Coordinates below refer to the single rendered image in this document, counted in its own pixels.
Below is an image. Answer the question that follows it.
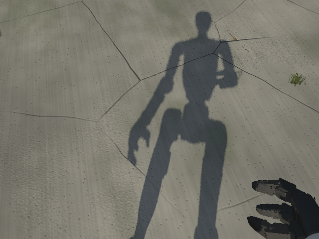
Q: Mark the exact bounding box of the right robot hand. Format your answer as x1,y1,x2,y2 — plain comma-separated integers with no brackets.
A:
247,178,319,239

